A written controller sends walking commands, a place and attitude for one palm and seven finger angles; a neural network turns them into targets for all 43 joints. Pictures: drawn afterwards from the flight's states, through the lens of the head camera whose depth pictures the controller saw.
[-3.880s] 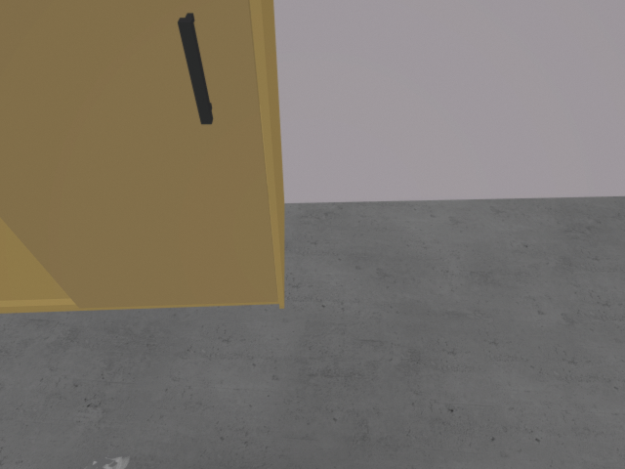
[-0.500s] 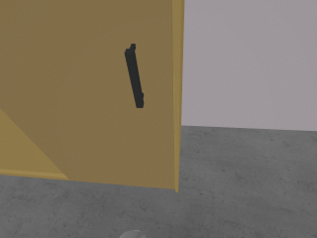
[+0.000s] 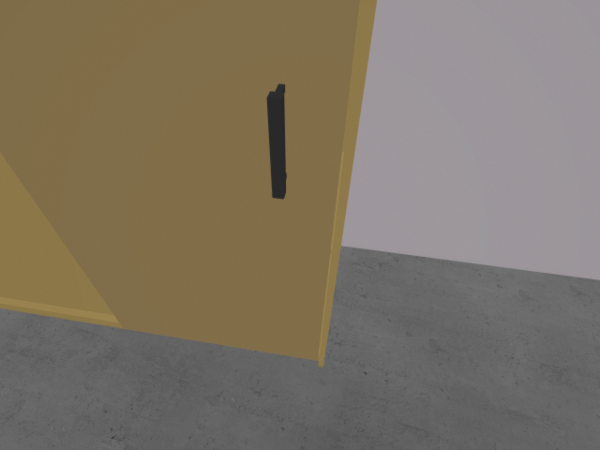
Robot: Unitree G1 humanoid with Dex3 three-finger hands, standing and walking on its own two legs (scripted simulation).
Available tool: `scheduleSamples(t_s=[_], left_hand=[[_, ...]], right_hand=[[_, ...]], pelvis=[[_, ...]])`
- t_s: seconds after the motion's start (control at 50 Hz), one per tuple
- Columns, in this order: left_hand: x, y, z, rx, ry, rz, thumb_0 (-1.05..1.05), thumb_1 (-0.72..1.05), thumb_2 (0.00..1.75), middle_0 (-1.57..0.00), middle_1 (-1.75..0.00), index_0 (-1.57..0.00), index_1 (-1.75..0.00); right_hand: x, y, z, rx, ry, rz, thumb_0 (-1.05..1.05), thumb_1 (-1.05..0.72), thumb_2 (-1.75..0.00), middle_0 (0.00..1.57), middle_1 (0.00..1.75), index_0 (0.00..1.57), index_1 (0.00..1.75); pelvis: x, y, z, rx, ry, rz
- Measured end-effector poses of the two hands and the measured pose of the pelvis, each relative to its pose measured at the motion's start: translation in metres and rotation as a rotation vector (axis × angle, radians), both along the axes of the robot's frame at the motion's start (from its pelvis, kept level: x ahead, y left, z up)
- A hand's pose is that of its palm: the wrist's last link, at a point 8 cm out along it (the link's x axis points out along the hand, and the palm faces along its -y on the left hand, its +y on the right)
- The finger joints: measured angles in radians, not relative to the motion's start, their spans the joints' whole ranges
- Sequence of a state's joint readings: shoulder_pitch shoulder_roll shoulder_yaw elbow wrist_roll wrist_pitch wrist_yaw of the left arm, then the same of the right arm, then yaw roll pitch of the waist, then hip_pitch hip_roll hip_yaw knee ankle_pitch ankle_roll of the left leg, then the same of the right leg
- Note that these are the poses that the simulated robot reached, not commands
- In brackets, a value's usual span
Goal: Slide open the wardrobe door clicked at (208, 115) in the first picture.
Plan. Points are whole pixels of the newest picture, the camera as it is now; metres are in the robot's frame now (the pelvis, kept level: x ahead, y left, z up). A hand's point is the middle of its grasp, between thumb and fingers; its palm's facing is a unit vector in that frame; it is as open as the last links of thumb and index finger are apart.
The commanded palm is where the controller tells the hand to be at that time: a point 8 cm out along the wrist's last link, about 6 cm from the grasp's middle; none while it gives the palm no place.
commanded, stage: come to a stop and stand still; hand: right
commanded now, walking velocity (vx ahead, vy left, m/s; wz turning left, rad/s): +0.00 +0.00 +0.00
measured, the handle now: (279, 144) +0.54 +0.08 +0.14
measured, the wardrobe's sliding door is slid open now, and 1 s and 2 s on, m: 0.00 0.00 0.00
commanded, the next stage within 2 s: look again from close up in 0.32 s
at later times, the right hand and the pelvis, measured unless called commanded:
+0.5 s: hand out of the picture -0.05 -0.14 -0.18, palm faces +0.02 +0.99 -0.15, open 7.4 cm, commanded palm none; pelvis -0.01 +0.01 +0.00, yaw -2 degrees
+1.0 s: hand out of the picture +0.03 -0.21 -0.17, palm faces +0.02 +0.97 -0.24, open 7.4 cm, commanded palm none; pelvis -0.02 -0.01 -0.01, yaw -1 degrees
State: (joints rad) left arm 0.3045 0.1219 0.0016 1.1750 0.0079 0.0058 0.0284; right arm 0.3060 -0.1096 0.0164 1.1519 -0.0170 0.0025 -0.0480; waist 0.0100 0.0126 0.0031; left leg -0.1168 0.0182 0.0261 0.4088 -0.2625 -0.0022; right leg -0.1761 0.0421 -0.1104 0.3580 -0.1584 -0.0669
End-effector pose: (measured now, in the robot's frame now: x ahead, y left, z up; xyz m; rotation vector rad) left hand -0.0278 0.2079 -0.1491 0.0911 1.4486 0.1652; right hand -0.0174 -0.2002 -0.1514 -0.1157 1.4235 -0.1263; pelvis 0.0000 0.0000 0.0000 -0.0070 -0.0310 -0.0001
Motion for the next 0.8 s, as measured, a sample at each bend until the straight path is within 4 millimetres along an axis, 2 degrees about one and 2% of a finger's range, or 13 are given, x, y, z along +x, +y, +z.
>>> scheduleSamples(t_s=[0.1,0.2,0.28,0.38,0.44,0.52,0.68,0.8], left_hand=[[-0.022,-0.001,0.001,-0.005,0.041,0.015,0.0,0.91,0.89,-0.2,-0.3,-0.2,-0.3],[-0.035,0.0,0.002,-0.006,0.07,0.02,0.0,0.91,0.89,-0.2,-0.29,-0.2,-0.3],[-0.037,0.002,0.002,-0.005,0.074,0.02,0.0,0.91,0.89,-0.2,-0.29,-0.2,-0.3],[-0.03,0.003,0.002,-0.004,0.059,0.012,0.0,0.91,0.89,-0.2,-0.29,-0.2,-0.3],[-0.021,0.005,0.001,-0.008,0.039,-0.004,0.0,0.91,0.89,-0.2,-0.29,-0.2,-0.3],[0.003,0.016,-0.001,0.016,-0.05,-0.047,0.01,0.91,0.89,-0.2,-0.3,-0.2,-0.3],[0.064,0.042,0.009,0.096,-0.235,-0.095,0.01,0.91,0.89,-0.2,-0.3,-0.2,-0.3],[0.094,0.049,0.023,0.132,-0.325,-0.131,0.01,0.91,0.89,-0.2,-0.29,-0.2,-0.3]], right_hand=[[-0.007,0.004,-0.001,0.006,0.0,-0.003,0.01,-0.92,-0.89,0.2,0.3,0.2,0.3],[-0.019,0.007,-0.001,0.008,0.02,-0.014,0.01,-0.92,-0.89,0.2,0.3,0.2,0.3],[-0.029,0.01,0.0,0.011,0.044,-0.021,0.0,-0.92,-0.89,0.2,0.3,0.2,0.3],[-0.037,0.014,0.0,0.015,0.065,-0.028,0.0,-0.91,-0.89,0.2,0.3,0.2,0.3],[-0.038,0.015,0.0,0.019,0.067,-0.015,0.0,-0.91,-0.89,0.2,0.3,0.2,0.3],[-0.028,0.005,-0.001,-0.008,0.006,-0.01,0.0,-0.91,-0.89,0.2,0.3,0.2,0.3],[0.017,-0.03,0.002,-0.084,-0.156,0.001,0.0,-0.91,-0.89,0.2,0.3,0.2,0.3],[0.044,-0.049,0.01,-0.113,-0.259,0.021,0.0,-0.91,-0.89,0.2,0.3,0.2,0.3]], pelvis=[[-0.006,0.004,0.0,0.002,0.004,-0.002],[-0.01,0.006,0.0,0.005,0.011,-0.004],[-0.011,0.008,0.0,0.005,0.014,-0.004],[-0.011,0.009,0.0,0.006,0.015,-0.004],[-0.011,0.01,-0.001,0.007,0.016,-0.011],[-0.012,0.01,-0.006,0.018,0.023,-0.035],[-0.007,0.007,-0.011,0.023,0.005,-0.029],[-0.011,0.004,-0.01,0.024,-0.013,-0.024]])
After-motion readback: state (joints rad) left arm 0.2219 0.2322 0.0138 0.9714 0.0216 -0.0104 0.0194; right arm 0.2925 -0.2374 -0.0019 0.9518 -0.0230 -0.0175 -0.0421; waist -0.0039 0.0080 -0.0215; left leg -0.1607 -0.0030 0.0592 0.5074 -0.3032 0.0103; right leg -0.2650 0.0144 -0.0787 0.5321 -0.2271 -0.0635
